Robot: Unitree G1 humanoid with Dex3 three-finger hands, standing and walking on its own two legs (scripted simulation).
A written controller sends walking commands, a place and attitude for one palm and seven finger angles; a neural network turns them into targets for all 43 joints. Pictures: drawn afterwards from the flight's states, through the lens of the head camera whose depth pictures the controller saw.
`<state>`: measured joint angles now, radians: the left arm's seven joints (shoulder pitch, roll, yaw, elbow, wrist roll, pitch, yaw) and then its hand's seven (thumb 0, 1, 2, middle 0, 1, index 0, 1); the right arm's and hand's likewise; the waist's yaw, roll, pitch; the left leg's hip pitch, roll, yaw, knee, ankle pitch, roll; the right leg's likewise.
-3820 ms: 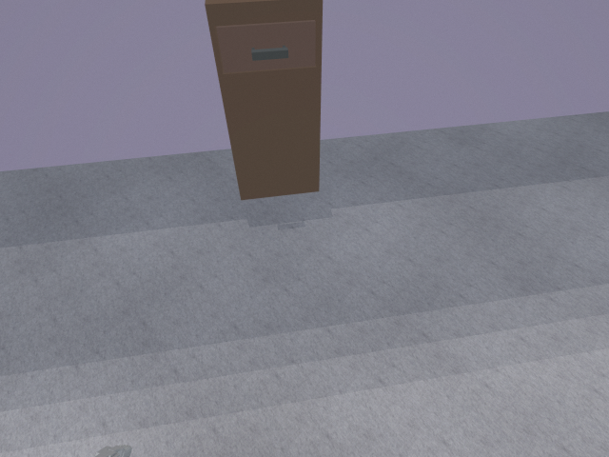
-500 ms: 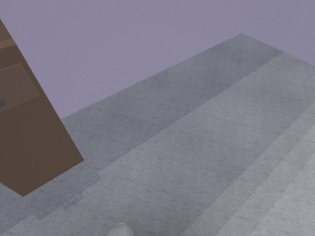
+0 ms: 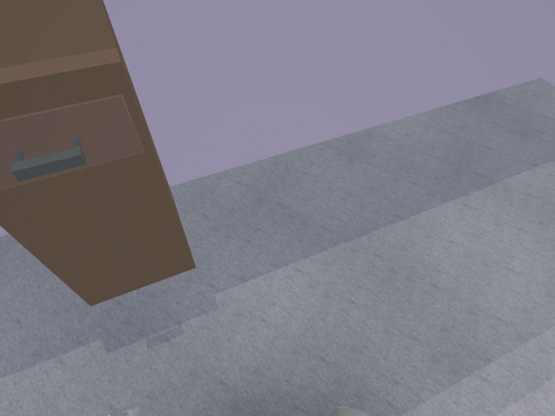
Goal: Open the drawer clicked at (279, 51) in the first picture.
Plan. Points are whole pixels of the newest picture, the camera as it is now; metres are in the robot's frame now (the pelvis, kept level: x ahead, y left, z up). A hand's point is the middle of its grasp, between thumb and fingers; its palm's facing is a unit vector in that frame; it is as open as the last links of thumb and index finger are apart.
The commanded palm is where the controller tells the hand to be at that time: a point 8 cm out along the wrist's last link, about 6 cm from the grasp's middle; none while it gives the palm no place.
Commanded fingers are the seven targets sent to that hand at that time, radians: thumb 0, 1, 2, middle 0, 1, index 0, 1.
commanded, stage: turn to face it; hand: left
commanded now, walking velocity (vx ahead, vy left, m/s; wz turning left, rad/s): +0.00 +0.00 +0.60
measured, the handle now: (49, 156) +0.60 +0.51 -0.04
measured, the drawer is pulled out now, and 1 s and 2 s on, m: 0.00 0.00 0.00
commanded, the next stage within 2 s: take the last steps up to it in 0.50 s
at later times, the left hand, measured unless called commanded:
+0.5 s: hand out of the picture -0.02 +0.16 -0.16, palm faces +0.33 -0.91 -0.26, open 7.3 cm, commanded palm none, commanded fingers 0.00 0.90 0.90 -0.20 -0.30 -0.20 -0.30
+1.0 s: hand out of the picture -0.01 +0.14 -0.16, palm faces +0.48 -0.84 -0.24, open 7.3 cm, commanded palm none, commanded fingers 0.00 0.90 0.90 -0.20 -0.30 -0.20 -0.30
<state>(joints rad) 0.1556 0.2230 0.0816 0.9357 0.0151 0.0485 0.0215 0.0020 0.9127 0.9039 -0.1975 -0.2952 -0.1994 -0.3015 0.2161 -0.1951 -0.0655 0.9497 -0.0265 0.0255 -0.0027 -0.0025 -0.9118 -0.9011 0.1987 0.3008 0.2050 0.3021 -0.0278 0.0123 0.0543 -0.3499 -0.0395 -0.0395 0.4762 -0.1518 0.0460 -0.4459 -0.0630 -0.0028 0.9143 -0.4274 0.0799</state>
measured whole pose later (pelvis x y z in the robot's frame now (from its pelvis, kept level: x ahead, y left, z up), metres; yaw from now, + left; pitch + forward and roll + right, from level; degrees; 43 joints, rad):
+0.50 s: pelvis +0.00 -0.04 +0.00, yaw +19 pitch +1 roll +2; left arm 0.24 0.19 0.03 0.92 0.03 0.02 0.01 0.00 0.91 0.90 -0.20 -0.30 -0.21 -0.30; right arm 0.14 -0.25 -0.08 0.93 -0.01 0.07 0.02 0.00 -0.91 -0.90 0.19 0.30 0.20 0.30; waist 0.02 -0.01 0.08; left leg -0.33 0.04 0.07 0.75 -0.42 -0.05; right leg -0.23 -0.16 -0.23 0.58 -0.34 0.01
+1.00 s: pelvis +0.05 -0.04 -0.01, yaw +26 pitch -2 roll +1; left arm 0.31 0.15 0.03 1.00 0.03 -0.04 0.00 0.00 0.91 0.90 -0.20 -0.30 -0.20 -0.30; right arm 0.30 -0.21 -0.06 1.07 -0.03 0.04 0.01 0.00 -0.91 -0.90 0.20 0.30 0.20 0.30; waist 0.02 0.06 0.00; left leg -0.35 0.02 0.01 1.00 -0.44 0.02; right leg -0.22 -0.07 -0.16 0.59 -0.35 -0.03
